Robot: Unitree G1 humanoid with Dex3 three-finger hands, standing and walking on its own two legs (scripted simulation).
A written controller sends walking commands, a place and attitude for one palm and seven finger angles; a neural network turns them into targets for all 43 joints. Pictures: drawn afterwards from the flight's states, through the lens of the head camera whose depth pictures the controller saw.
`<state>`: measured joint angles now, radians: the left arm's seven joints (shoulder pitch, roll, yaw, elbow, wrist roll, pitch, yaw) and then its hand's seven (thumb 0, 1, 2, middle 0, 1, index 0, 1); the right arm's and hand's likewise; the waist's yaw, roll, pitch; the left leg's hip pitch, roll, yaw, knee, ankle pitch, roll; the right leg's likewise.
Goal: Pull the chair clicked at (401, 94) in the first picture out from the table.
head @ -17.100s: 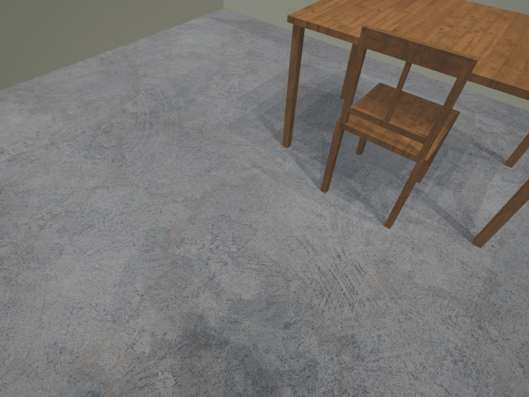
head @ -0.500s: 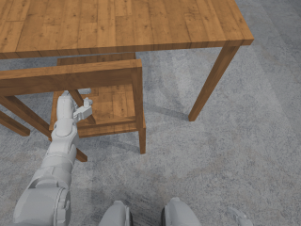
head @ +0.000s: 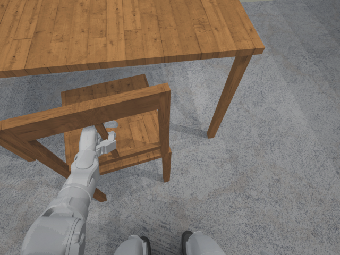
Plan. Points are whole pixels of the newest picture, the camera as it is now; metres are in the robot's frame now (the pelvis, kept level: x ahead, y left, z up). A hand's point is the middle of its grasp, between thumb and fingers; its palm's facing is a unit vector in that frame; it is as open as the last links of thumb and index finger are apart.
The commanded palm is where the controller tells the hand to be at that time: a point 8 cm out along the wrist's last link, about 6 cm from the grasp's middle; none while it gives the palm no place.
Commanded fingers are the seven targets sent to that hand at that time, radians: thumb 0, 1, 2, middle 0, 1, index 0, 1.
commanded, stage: step backward, pulling the chair out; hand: left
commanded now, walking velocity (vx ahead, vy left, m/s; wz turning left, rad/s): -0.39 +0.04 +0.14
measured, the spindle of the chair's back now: (108, 140) +0.43 +0.17 -0.10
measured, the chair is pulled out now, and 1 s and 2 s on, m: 0.10 0.15 0.15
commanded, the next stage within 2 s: none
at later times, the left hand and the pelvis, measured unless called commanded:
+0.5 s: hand (119, 157) +0.35 +0.12 -0.05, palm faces +0.05 -0.98 -0.18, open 4.9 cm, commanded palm +0.35 +0.17 -0.05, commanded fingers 0.00 0.90 0.90 -0.50 -1.45 -0.50 -1.45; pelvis -0.03 -0.01 +0.00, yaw +2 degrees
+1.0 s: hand (119, 157) +0.35 +0.12 -0.05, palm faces +0.05 -0.98 -0.20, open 4.9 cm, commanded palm +0.35 +0.17 -0.05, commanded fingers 0.00 0.90 0.90 -0.50 -1.45 -0.50 -1.45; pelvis -0.03 -0.01 +0.00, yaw +2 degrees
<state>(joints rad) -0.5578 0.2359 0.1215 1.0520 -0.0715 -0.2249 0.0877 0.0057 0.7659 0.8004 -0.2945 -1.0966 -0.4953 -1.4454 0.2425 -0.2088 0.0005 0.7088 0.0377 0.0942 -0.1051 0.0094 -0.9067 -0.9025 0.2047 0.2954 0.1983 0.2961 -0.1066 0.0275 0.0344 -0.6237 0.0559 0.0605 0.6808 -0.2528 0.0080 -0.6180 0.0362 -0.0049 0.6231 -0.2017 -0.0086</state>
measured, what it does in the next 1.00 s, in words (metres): stands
